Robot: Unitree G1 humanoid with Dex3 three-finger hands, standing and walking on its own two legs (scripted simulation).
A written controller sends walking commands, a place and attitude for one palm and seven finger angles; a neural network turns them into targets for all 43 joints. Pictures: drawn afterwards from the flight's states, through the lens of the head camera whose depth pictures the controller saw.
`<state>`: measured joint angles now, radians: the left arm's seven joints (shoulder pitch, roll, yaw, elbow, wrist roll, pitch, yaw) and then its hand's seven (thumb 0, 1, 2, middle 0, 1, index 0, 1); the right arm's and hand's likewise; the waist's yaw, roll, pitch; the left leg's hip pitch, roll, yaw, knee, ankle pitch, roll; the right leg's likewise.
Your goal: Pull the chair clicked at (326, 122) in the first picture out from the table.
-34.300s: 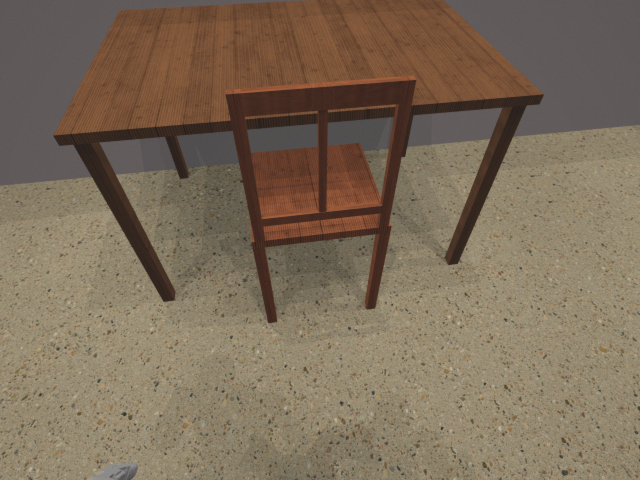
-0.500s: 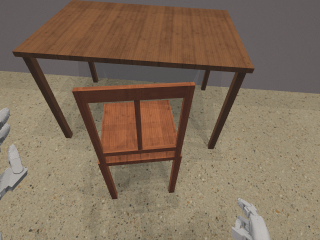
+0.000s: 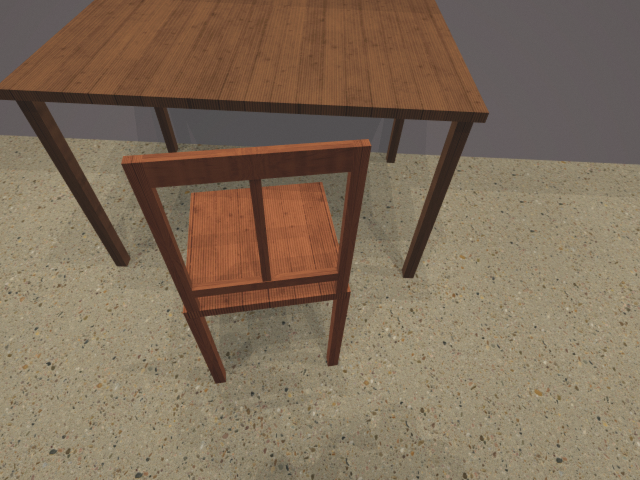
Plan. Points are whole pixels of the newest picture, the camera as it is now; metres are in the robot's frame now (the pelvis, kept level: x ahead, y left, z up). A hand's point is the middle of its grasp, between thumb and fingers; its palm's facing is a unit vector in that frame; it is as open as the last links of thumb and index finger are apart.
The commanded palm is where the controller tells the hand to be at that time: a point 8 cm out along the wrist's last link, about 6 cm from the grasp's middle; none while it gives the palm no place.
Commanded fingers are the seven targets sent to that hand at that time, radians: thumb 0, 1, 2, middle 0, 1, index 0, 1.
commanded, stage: let the arm hang, fingers relaxed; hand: left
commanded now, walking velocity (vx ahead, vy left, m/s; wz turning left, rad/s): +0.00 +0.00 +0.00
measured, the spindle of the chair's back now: (261, 234) +0.55 +0.13 -0.09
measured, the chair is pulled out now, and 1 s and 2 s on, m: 0.25 0.25 0.25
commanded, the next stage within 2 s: look to check the result in 0.80 s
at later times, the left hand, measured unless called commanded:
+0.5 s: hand out of the picture +0.04 +0.20 -0.15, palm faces +0.00 -0.96 -0.29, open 7.4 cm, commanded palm none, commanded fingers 0.00 0.90 0.90 -0.20 -0.30 -0.20 -0.30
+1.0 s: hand out of the picture +0.04 +0.17 -0.16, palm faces -0.01 -0.97 -0.23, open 7.3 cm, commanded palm none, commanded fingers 0.00 0.90 0.90 -0.20 -0.30 -0.20 -0.30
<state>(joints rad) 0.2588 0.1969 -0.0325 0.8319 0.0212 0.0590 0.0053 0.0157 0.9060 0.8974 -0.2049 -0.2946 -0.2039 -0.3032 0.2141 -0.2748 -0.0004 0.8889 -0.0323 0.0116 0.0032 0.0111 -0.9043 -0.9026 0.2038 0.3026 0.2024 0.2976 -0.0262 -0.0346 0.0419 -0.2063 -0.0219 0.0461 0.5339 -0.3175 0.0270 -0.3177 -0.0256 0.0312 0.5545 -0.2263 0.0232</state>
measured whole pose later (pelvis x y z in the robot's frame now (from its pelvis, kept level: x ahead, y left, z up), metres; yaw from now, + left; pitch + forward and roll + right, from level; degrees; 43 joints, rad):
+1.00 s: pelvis +0.01 -0.02 +0.01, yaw -1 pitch -1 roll +0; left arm 0.21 0.17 0.01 1.14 0.01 0.00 0.03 0.01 0.91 0.90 -0.20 -0.29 -0.20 -0.30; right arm 0.29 -0.17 -0.01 1.13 -0.03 0.01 -0.04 0.01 -0.91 -0.90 0.20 0.30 0.20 0.30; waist -0.02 0.02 0.05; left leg -0.11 0.02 0.05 0.38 -0.25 0.00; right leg -0.22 0.01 0.03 0.39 -0.15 0.00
